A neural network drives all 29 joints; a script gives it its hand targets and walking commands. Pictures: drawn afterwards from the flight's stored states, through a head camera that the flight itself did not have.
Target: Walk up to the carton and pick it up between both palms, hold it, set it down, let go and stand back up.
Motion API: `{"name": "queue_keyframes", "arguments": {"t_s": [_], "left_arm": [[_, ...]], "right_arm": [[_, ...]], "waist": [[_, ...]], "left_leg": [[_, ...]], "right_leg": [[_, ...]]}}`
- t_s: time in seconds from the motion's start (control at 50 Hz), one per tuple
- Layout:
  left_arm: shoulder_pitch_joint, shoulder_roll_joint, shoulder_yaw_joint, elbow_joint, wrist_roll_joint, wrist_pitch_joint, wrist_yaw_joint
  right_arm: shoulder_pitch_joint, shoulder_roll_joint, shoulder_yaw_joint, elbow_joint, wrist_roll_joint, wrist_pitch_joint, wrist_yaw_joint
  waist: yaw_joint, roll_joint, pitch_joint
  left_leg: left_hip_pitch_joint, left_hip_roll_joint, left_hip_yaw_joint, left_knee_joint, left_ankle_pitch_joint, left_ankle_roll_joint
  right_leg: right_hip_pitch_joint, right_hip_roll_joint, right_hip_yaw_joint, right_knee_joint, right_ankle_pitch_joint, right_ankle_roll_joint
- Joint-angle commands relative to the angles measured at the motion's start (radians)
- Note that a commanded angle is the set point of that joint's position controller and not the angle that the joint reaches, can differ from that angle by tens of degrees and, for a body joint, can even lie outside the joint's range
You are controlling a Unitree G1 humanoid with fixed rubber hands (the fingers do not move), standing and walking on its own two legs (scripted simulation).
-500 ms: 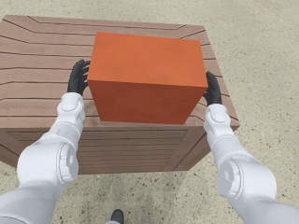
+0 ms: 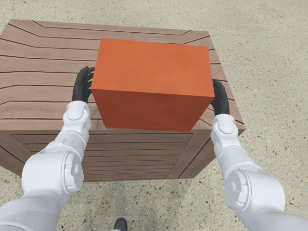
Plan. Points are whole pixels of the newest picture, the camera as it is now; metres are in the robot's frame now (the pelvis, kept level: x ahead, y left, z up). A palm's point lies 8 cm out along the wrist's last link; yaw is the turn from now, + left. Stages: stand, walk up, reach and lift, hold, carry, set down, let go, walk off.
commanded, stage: reach and lift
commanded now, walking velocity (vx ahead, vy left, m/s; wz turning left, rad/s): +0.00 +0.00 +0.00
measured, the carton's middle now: (151, 91) +0.50 +0.03 +0.03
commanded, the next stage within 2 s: none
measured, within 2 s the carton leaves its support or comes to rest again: neither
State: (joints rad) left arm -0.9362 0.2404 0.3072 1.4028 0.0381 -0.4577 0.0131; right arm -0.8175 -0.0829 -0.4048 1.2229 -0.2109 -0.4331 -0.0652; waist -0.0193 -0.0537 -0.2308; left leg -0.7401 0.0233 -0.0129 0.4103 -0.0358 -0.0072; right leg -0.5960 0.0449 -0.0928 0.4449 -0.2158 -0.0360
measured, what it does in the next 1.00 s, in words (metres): stands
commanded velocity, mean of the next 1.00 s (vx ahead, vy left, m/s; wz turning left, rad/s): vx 0.00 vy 0.00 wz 0.00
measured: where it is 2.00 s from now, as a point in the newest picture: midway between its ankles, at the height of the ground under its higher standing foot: outside the picture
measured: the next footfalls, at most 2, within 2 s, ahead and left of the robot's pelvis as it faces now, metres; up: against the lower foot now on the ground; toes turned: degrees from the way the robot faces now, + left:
none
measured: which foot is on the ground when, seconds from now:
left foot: down 0.00-1.00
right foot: down 0.00-1.00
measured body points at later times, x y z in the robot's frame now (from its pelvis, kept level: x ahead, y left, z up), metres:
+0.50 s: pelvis +0.00 +0.00 +0.00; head +0.02 +0.04 +0.45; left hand +0.43 +0.22 +0.10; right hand +0.42 -0.16 +0.10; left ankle +0.08 +0.11 -0.73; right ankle -0.02 -0.09 -0.73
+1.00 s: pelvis -0.02 -0.01 +0.01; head -0.07 +0.02 +0.46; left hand +0.40 +0.20 +0.17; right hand +0.40 -0.17 +0.17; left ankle +0.07 +0.11 -0.73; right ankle -0.02 -0.09 -0.73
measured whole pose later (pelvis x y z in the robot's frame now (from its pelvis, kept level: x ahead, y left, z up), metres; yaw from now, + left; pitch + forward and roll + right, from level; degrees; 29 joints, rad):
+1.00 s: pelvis -0.02 -0.01 +0.01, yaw +1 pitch +5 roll -1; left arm -0.91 0.24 0.16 1.16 -0.05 0.09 0.07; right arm -0.89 -0.11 -0.27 1.18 -0.01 0.07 -0.14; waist -0.02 -0.05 -0.23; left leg -0.43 0.02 -0.01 0.37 -0.03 -0.01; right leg -0.29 0.04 -0.09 0.42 -0.22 -0.04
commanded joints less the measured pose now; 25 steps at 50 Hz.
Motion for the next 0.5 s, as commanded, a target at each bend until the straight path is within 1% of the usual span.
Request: {"name": "queue_keyframes", "arguments": {"t_s": [0.0, 0.02, 0.04, 0.06, 0.08, 0.12, 0.14, 0.16, 0.18, 0.2, 0.22, 0.24, 0.26, 0.28, 0.3, 0.32, 0.34, 0.36, 0.38, 0.4, 0.42, 0.44, 0.46, 0.48], "left_arm": [[-0.637, -0.58, -0.315, -0.148, 0.051, -0.052, -0.176], [-0.593, -0.587, -0.335, -0.165, 0.042, -0.05, -0.179], [-0.576, -0.59, -0.331, -0.172, 0.043, -0.049, -0.18], [-0.635, -0.599, -0.346, -0.184, 0.029, -0.04, -0.178], [-0.624, -0.6, -0.354, -0.202, 0.023, -0.039, -0.178], [-0.623, -0.617, -0.384, -0.248, 0.003, -0.03, -0.174], [-0.63, -0.606, -0.378, -0.264, 0.004, -0.022, -0.172], [-0.677, -0.613, -0.392, -0.296, -0.008, -0.014, -0.17], [-0.698, -0.624, -0.398, -0.305, -0.015, -0.004, -0.167], [-0.677, -0.627, -0.409, -0.322, -0.029, -0.004, -0.165], [-0.671, -0.634, -0.419, -0.333, -0.034, -0.001, -0.164], [-0.622, -0.639, -0.426, -0.334, -0.038, 0.012, -0.167], [-0.649, -0.642, -0.433, -0.359, -0.042, 0.017, -0.168], [-0.643, -0.649, -0.434, -0.362, -0.047, 0.03, -0.169], [-0.658, -0.647, -0.44, -0.377, -0.051, 0.035, -0.169], [-0.632, -0.651, -0.445, -0.377, -0.054, 0.045, -0.169], [-0.708, -0.657, -0.446, -0.394, -0.053, 0.059, -0.169], [-0.671, -0.669, -0.448, -0.343, -0.045, 0.081, -0.163], [-0.699, -0.664, -0.454, -0.352, -0.052, 0.096, -0.163], [-0.655, -0.68, -0.481, -0.377, -0.059, 0.105, -0.16], [-0.682, -0.694, -0.472, -0.364, -0.056, 0.129, -0.154], [-0.677, -0.702, -0.48, -0.369, -0.064, 0.145, -0.15], [-0.714, -0.713, -0.492, -0.418, -0.078, 0.154, -0.146], [-0.692, -0.728, -0.505, -0.437, -0.091, 0.167, -0.14]], "right_arm": [[-0.596, 0.501, 0.281, -0.061, -0.094, -0.101, 0.168], [-0.548, 0.52, 0.307, -0.063, -0.082, -0.097, 0.164], [-0.533, 0.52, 0.324, -0.075, -0.071, -0.095, 0.161], [-0.58, 0.509, 0.311, -0.086, -0.074, -0.089, 0.159], [-0.567, 0.517, 0.317, -0.094, -0.072, -0.088, 0.16], [-0.565, 0.52, 0.349, -0.115, -0.04, -0.078, 0.157], [-0.563, 0.513, 0.357, -0.12, -0.032, -0.07, 0.156], [-0.603, 0.512, 0.353, -0.136, -0.026, -0.064, 0.155], [-0.627, 0.51, 0.351, -0.148, -0.02, -0.057, 0.155], [-0.599, 0.527, 0.386, -0.163, 0.003, -0.05, 0.154], [-0.604, 0.522, 0.4, -0.182, 0.015, -0.05, 0.152], [-0.583, 0.53, 0.432, -0.206, 0.04, -0.036, 0.147], [-0.589, 0.538, 0.441, -0.225, 0.051, -0.028, 0.143], [-0.602, 0.533, 0.453, -0.251, 0.063, -0.016, 0.139], [-0.599, 0.539, 0.458, -0.266, 0.067, -0.009, 0.136], [-0.588, 0.534, 0.471, -0.269, 0.084, 0.005, 0.132], [-0.657, 0.521, 0.441, -0.291, 0.076, 0.016, 0.132], [-0.649, 0.503, 0.418, -0.261, 0.073, 0.035, 0.137], [-0.683, 0.49, 0.409, -0.28, 0.069, 0.047, 0.14], [-0.654, 0.507, 0.435, -0.287, 0.096, 0.059, 0.136], [-0.712, 0.485, 0.414, -0.303, 0.099, 0.077, 0.14], [-0.716, 0.48, 0.407, -0.302, 0.111, 0.089, 0.144], [-0.758, 0.494, 0.424, -0.349, 0.133, 0.101, 0.142], [-0.743, 0.504, 0.446, -0.364, 0.154, 0.118, 0.14]], "waist": [[0.022, 0.141, -0.696], [0.024, 0.136, -0.722], [0.019, 0.132, -0.733], [0.004, 0.14, -0.733], [0.01, 0.133, -0.751], [0.006, 0.141, -0.757], [0.011, 0.145, -0.751], [-0.001, 0.151, -0.757], [0.001, 0.149, -0.757], [0.005, 0.143, -0.776], [0.003, 0.142, -0.796], [0.004, 0.141, -0.789], [0.0, 0.145, -0.807], [-0.006, 0.133, -0.787], [-0.013, 0.13, -0.78], [-0.014, 0.133, -0.753], [-0.029, 0.139, -0.741], [-0.038, 0.141, -0.68], [-0.038, 0.135, -0.658], [-0.037, 0.145, -0.67], [-0.035, 0.154, -0.636], [-0.039, 0.158, -0.617], [-0.037, 0.15, -0.625], [-0.037, 0.15, -0.623]], "left_leg": [[0.749, 0.036, 0.05, 0.048, 0.195, -0.039], [0.746, 0.033, 0.046, 0.049, 0.206, -0.039], [0.764, 0.031, 0.046, 0.05, 0.227, -0.037], [0.766, 0.034, 0.041, 0.051, 0.221, -0.04], [0.777, 0.036, 0.038, 0.055, 0.237, -0.041], [0.795, 0.032, 0.033, 0.06, 0.272, -0.047], [0.798, 0.029, 0.035, 0.066, 0.289, -0.045], [0.801, 0.027, 0.034, 0.063, 0.292, -0.048], [0.8, 0.027, 0.036, 0.067, 0.295, -0.049], [0.803, 0.024, 0.03, 0.074, 0.299, -0.049], [0.819, 0.026, 0.022, 0.075, 0.316, -0.051], [0.827, 0.019, 0.023, 0.078, 0.328, -0.047], [0.814, 0.013, 0.024, 0.082, 0.341, -0.048], [0.82, 0.009, 0.022, 0.077, 0.344, -0.044], [0.811, 0.004, 0.02, 0.073, 0.323, -0.043], [0.826, 0.004, 0.015, 0.069, 0.321, -0.041], [0.826, 0.008, 0.015, 0.065, 0.303, -0.042], [0.839, 0.013, 0.011, 0.043, 0.234, -0.042], [0.829, 0.013, 0.013, 0.036, 0.205, -0.039], [0.857, 0.012, 0.005, 0.036, 0.215, -0.039], [0.869, 0.017, 0.005, 0.028, 0.203, -0.041], [0.89, 0.022, 0.0, 0.018, 0.177, -0.042], [0.892, 0.021, -0.004, 0.016, 0.171, -0.041], [0.897, 0.02, -0.01, 0.017, 0.183, -0.041]], "right_leg": [[0.078, -0.046, 0.018, -0.084, 0.297, 0.055], [0.106, -0.043, 0.023, -0.076, 0.335, 0.057], [0.124, -0.043, 0.023, -0.076, 0.367, 0.059], [0.104, -0.041, 0.022, -0.075, 0.347, 0.057], [0.108, -0.038, 0.023, -0.076, 0.348, 0.057], [0.12, -0.035, 0.02, -0.076, 0.373, 0.06], [0.133, -0.035, 0.027, -0.073, 0.381, 0.061], [0.126, -0.035, 0.028, -0.071, 0.379, 0.061], [0.123, -0.034, 0.027, -0.075, 0.363, 0.062], [0.142, -0.033, 0.034, -0.069, 0.38, 0.064], [0.148, -0.032, 0.032, -0.067, 0.398, 0.063], [0.178, -0.034, 0.041, -0.071, 0.424, 0.064], [0.2, -0.034, 0.043, -0.063, 0.47, 0.07], [0.218, -0.036, 0.044, -0.064, 0.484, 0.076], [0.234, -0.038, 0.048, -0.065, 0.481, 0.078], [0.244, -0.038, 0.053, -0.072, 0.474, 0.075], [0.226, -0.037, 0.053, -0.077, 0.43, 0.074], [0.198, -0.04, 0.051, -0.099, 0.34, 0.071], [0.187, -0.039, 0.056, -0.108, 0.303, 0.063], [0.216, -0.039, 0.058, -0.109, 0.318, 0.061], [0.188, -0.036, 0.057, -0.123, 0.26, 0.055], [0.176, -0.036, 0.056, -0.133, 0.221, 0.052], [0.191, -0.036, 0.061, -0.133, 0.231, 0.051], [0.205, -0.034, 0.064, -0.134, 0.247, 0.05]]}}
